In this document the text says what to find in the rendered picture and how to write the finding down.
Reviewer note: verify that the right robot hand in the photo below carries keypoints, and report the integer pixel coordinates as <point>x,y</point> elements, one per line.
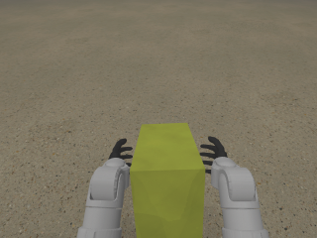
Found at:
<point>218,149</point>

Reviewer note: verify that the left robot forearm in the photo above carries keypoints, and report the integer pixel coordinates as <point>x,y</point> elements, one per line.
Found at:
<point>104,201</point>

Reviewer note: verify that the right robot forearm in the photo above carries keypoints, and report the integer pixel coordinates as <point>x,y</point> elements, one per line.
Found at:
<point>239,200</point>

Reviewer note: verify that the carton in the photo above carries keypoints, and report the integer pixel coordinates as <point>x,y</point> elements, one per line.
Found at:
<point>167,182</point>

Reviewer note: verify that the left robot hand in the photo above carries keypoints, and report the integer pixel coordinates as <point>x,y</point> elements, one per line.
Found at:
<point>118,149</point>

